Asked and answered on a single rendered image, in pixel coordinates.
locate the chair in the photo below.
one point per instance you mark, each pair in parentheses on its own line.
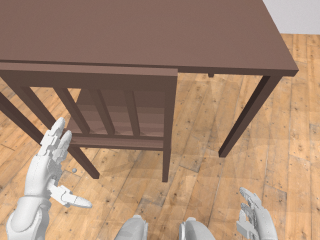
(128,108)

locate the robot right hand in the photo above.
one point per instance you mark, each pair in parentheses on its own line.
(260,225)

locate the robot left hand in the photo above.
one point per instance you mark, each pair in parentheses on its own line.
(47,163)

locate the table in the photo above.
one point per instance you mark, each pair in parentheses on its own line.
(230,37)

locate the left robot forearm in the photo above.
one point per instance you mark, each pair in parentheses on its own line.
(29,221)

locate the right robot shin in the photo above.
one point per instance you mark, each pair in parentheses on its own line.
(190,219)

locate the right robot thigh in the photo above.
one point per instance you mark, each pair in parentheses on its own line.
(194,230)

